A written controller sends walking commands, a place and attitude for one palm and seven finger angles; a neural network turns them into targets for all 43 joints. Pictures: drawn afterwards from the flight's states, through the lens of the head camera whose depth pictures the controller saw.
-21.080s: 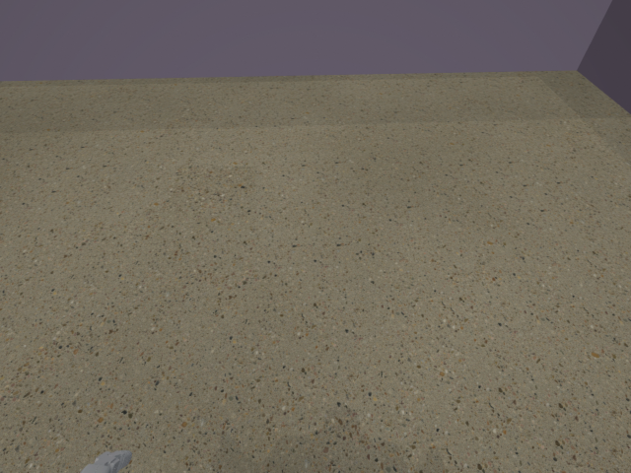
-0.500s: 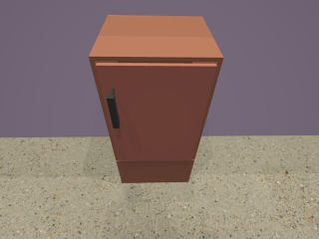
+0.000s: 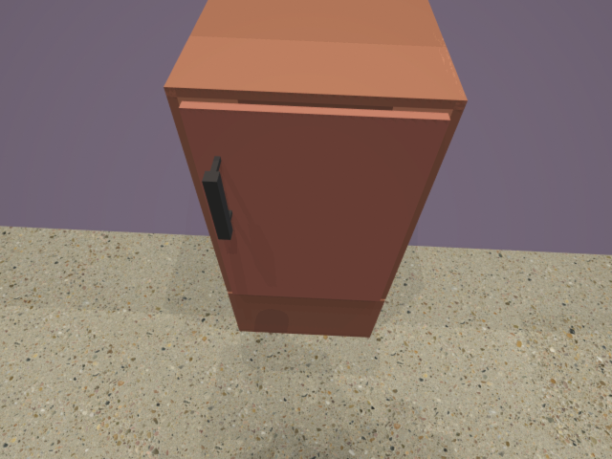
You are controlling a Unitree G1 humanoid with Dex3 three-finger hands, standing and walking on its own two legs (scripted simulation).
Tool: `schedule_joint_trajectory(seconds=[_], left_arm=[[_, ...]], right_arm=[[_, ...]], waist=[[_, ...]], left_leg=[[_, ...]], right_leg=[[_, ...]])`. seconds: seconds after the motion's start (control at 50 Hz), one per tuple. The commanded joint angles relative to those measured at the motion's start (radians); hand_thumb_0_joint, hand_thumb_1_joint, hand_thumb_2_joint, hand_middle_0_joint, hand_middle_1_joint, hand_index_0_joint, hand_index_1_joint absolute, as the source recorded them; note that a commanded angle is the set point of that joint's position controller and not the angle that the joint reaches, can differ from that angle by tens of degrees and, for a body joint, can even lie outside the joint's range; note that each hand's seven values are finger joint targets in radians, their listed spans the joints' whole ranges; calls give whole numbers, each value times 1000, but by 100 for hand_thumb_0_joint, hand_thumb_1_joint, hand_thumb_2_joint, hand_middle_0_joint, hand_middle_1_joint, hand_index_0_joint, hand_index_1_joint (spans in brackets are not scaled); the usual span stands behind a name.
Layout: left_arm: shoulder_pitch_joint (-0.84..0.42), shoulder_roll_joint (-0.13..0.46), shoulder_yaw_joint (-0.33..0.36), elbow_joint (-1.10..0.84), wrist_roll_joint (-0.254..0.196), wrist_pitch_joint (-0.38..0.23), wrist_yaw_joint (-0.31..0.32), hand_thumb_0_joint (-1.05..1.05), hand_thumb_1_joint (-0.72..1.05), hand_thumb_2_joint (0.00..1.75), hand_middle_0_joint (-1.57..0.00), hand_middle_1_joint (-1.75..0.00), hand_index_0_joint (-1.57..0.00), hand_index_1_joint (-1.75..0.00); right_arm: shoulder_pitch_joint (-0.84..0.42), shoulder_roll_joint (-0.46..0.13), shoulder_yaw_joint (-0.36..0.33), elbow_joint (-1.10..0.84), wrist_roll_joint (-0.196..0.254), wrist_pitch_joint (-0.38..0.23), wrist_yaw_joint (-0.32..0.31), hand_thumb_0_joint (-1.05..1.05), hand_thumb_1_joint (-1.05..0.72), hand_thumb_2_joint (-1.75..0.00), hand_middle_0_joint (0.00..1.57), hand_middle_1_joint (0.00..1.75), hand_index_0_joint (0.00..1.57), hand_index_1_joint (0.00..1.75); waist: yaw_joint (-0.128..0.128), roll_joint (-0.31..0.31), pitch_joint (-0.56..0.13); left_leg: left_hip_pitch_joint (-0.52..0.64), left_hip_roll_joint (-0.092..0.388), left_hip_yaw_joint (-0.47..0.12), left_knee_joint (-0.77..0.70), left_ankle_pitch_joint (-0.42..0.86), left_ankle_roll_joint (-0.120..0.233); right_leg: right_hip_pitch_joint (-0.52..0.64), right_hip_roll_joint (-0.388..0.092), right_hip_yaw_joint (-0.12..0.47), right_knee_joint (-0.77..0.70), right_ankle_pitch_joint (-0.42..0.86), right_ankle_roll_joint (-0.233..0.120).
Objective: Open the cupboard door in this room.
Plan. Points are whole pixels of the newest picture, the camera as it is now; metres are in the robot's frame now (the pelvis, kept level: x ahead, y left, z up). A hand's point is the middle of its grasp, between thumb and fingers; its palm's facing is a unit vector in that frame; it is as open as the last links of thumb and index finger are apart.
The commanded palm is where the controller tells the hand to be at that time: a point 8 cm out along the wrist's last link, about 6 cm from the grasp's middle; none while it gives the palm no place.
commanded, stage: come to a stop and stand still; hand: left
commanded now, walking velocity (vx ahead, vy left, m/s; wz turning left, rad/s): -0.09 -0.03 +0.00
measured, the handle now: (221, 199) +0.53 +0.20 -0.03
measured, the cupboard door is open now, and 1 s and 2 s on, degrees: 0 0 0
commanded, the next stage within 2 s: look again from close up in 0.74 s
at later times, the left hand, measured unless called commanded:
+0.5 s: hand out of the picture -0.02 +0.20 -0.16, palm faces -0.01 -0.97 -0.22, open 7.4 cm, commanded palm none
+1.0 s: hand out of the picture -0.11 +0.19 -0.17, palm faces +0.04 -0.98 -0.17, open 7.4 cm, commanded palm none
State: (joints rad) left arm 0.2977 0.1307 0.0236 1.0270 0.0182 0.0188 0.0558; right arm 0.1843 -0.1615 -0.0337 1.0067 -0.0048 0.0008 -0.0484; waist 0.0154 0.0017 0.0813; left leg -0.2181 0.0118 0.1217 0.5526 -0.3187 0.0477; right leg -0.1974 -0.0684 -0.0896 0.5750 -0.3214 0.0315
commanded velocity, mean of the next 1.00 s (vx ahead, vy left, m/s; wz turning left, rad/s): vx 0.00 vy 0.00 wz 0.00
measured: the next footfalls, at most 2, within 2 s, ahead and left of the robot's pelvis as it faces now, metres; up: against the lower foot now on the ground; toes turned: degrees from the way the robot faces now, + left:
none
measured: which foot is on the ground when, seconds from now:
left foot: down 0.00-1.00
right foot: down 0.00-1.00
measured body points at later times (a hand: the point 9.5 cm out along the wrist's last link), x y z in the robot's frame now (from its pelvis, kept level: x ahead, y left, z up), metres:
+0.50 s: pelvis -0.08 +0.02 +0.00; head -0.08 +0.01 +0.45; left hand -0.02 +0.25 -0.14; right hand -0.03 -0.22 -0.15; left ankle -0.02 +0.09 -0.73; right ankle -0.04 -0.13 -0.73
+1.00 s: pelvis -0.09 +0.02 +0.00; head -0.10 +0.03 +0.45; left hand -0.11 +0.25 -0.16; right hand -0.06 -0.21 -0.15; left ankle -0.02 +0.09 -0.73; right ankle -0.04 -0.13 -0.73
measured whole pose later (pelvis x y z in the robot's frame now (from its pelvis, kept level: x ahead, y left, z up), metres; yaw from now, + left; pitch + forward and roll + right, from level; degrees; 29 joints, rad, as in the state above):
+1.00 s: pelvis -0.09 +0.02 +0.00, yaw +1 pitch -2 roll -1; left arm 0.35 0.17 -0.02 1.06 0.02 0.00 0.02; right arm 0.27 -0.18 0.00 1.05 -0.01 0.00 0.00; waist 0.01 0.00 0.01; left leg -0.29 -0.04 0.08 0.46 -0.15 0.08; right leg -0.26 -0.02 0.03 0.49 -0.26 0.00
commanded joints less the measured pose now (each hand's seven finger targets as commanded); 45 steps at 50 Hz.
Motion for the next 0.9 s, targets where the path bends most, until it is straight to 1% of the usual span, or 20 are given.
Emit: schedule_joint_trajectory(seconds=[0.0,0.04,0.08,0.1,0.12,0.14,0.16,0.18,0.2,0.22,0.24,0.28,0.3,0.34,0.38,0.4,0.46,0.56,0.78,0.88], left_arm=[[115,100,33,-60,8,-7,0,0,90,90,-20,-30,-20,-30],[115,139,39,-70,11,-10,-1,0,90,90,-20,-30,-20,-30],[103,173,40,-73,11,-13,-2,0,90,90,-20,-30,-20,-30],[94,176,37,-73,12,-14,0,0,90,90,-20,-30,-20,-30],[46,212,34,-109,22,-33,30,0,90,90,-20,-30,-20,-30],[39,249,40,-165,12,-46,25,0,90,90,-20,-30,-20,-30],[-4,232,33,-174,2,-48,20,0,90,90,-20,-30,-20,-30],[-29,212,26,-184,-5,-45,16,0,90,90,-20,-30,-20,-30],[-22,175,15,-194,-4,-34,11,0,90,90,-20,-30,-20,-30],[-5,163,6,-189,-5,-21,9,0,90,90,-20,-30,-20,-30],[0,159,2,-180,-2,-9,4,0,90,90,-20,-30,-20,-30],[25,161,-3,-162,3,-2,-10,0,90,90,-20,-30,-20,-30],[28,167,-2,-153,10,-11,-15,0,90,90,-20,-30,-20,-30],[0,179,-7,-154,5,-22,-20,0,90,90,-20,-30,-20,-30],[-36,201,-4,-170,3,-19,-20,0,90,90,-20,-30,-20,-30],[-44,200,-2,-175,5,-17,-20,0,90,90,-20,-30,-20,-30],[-6,182,1,-166,6,-16,-21,0,90,90,-20,-30,-20,-30],[36,158,-2,-129,2,-21,-27,0,90,90,-20,-30,-20,-30],[70,143,-12,-48,4,-32,-27,0,90,90,-20,-30,-20,-30],[94,144,-15,-19,5,-35,-26,0,90,90,-20,-30,-20,-30]], right_arm=[[87,-137,-43,-36,-8,11,-8,0,-90,-90,20,30,20,30],[79,-109,-40,-47,-7,17,-1,0,-90,-90,20,30,20,30],[49,-63,-31,-60,-5,25,11,0,-90,-90,20,30,20,30],[35,-49,-26,-68,-5,28,15,0,-90,-90,20,30,20,30],[-9,-112,-33,-139,4,-10,23,0,-90,-90,20,30,20,30],[44,-91,-26,-145,-3,-7,38,0,-90,-90,20,30,20,30],[73,-99,-28,-133,-1,-3,40,0,-90,-90,20,30,20,30],[102,-116,-26,-115,-4,-4,44,0,-90,-90,20,30,20,30],[94,-144,-24,-115,-13,-11,45,0,-90,-90,20,30,20,30],[67,-155,-16,-128,-15,-11,42,0,-90,-90,20,30,20,30],[33,-164,-15,-131,-15,-8,39,0,-90,-90,20,30,20,30],[-13,-162,-10,-153,-15,-4,40,0,-90,-90,20,30,20,30],[-14,-148,-5,-154,-17,-3,42,0,-90,-90,20,30,20,30],[25,-142,-2,-150,-15,3,45,0,-90,-90,20,30,20,30],[73,-147,-5,-134,-19,5,49,0,-90,-90,20,30,20,30],[88,-149,-6,-128,-21,5,49,0,-90,-90,20,30,20,30],[92,-163,-6,-120,-22,2,47,0,-90,-90,20,30,20,30],[90,-162,0,-94,-18,-11,41,0,-90,-90,20,30,20,30],[123,-150,2,-22,-12,-16,36,0,-90,-90,20,30,20,30],[113,-155,1,-3,-10,-19,35,0,-90,-90,20,30,20,30]], waist=[[-9,12,-121],[-5,-92,-128],[5,-187,-119],[4,-176,-122],[-20,-283,-168],[-15,-264,-240],[-50,-181,-217],[-66,-76,-211],[-45,132,-157],[-20,241,-99],[-8,269,-18],[17,153,66],[21,56,64],[-12,-41,40],[-39,-22,39],[-45,-15,40],[-25,-37,8],[-13,36,-61],[-19,-1,-9],[-15,24,-9]], left_leg=[[102,160,-115,10,779,20],[4,93,-64,68,505,-19],[-102,27,-44,136,68,-47],[-129,18,-49,163,-71,-51],[-167,-1,-22,87,-127,-63],[-117,-1,-44,74,-31,-20],[-40,8,-42,10,55,-9],[40,53,-86,-41,247,1],[35,134,-182,-69,405,33],[-19,193,-275,-141,452,83],[-89,207,-296,-202,332,104],[-227,171,-283,-243,-39,83],[-230,136,-254,-211,-88,60],[-164,72,-188,-171,-164,17],[-111,58,-183,-170,-208,9],[-107,72,-202,-196,-217,14],[-153,92,-228,-230,-247,20],[-138,107,-250,-273,-240,23],[-117,104,-255,-283,-215,14],[-115,110,-269,-303,-236,14]], right_leg=[[11,-45,57,-36,495,-29],[77,-124,128,-52,712,-78],[119,-224,186,-96,836,-156],[133,-251,194,-107,863,-186],[194,-177,252,-25,1255,-125],[199,-170,153,16,1082,-116],[115,-161,133,43,882,-112],[34,-110,95,71,639,-88],[-53,-42,54,77,315,-56],[-78,25,26,77,-38,-34],[-90,37,33,95,-180,-36],[-62,31,50,17,-108,-55],[-45,25,70,-61,-45,-60],[-115,-16,157,-166,-163,-82],[-218,-27,184,-203,-304,-87],[-220,-8,161,-181,-272,-78],[-152,15,145,-155,-215,-65],[-81,27,141,-126,-124,-67],[-121,14,183,-178,-134,-76],[-118,16,178,-171,-116,-73]])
